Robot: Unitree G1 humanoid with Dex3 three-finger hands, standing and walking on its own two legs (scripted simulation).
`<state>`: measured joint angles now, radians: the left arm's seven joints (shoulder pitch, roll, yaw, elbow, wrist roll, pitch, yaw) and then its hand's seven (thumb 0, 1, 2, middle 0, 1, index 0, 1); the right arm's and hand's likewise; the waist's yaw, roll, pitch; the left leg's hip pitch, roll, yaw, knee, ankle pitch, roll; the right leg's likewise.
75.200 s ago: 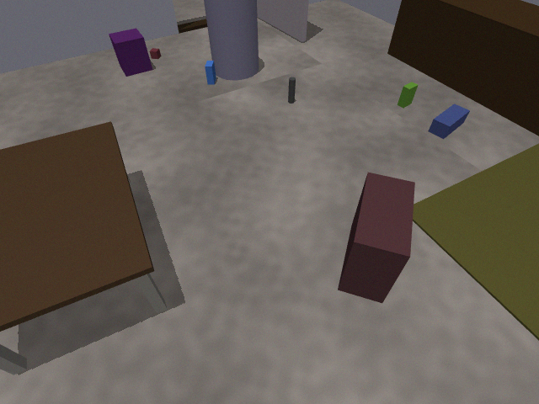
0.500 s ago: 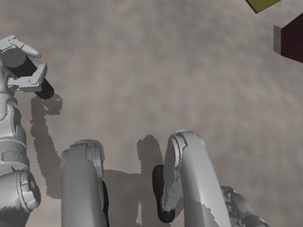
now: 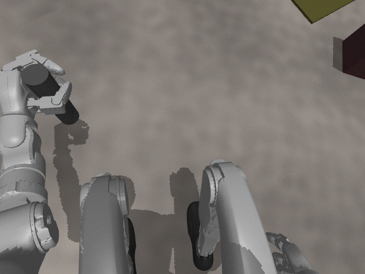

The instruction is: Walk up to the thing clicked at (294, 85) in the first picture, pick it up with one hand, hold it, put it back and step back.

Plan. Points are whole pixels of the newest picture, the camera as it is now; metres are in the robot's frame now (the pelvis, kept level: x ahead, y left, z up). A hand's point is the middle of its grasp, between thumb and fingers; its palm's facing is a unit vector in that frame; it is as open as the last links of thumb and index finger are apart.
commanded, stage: settle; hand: left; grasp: from the side
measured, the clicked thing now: (55, 99) +0.48 +0.24 -0.06
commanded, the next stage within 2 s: lift in 0.18 s
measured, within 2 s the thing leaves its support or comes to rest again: neither
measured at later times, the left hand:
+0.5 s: hand (50, 81) +0.49 +0.22 +0.00, palm faces +0.08 -1.00 -0.05, open 5.9 cm
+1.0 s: hand (10, 68) +0.44 +0.22 +0.12, palm faces +0.10 -0.99 -0.05, open 5.9 cm
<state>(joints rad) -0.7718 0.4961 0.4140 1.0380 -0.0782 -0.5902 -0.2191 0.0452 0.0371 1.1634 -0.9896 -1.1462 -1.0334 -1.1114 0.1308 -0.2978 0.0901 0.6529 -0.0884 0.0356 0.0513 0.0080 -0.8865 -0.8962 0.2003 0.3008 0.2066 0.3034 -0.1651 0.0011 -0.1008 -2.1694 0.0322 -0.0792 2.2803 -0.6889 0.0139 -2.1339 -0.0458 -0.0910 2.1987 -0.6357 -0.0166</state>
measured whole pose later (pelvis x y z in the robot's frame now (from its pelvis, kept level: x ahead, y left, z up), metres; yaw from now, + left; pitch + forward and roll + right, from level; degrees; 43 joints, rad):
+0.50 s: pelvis +0.00 +0.00 +0.01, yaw +1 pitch +34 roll -4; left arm -0.77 0.46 0.42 1.02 -0.09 -0.57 -0.23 0.04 0.04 1.16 -0.99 -1.15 -1.03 -1.12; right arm 0.16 -0.29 0.06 0.67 -0.07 0.03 0.05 0.01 -0.91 -0.90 0.20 0.30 0.21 0.30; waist -0.16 0.01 -0.13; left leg -2.13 0.03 -0.06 2.23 -0.69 0.01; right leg -2.11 -0.05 -0.07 2.16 -0.65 -0.02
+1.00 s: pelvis +0.01 +0.00 +0.11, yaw +3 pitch +33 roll -3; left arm -0.51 0.33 0.32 0.67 -0.16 -0.42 -0.19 0.04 0.04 1.16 -0.98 -1.16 -1.03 -1.12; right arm 0.16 -0.28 0.01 0.61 0.01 -0.01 -0.01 0.01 -0.91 -0.90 0.20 0.30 0.21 0.30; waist -0.08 0.03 -0.20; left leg -1.83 0.03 -0.03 1.93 -0.67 0.01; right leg -1.82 -0.04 -0.06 1.88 -0.63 -0.01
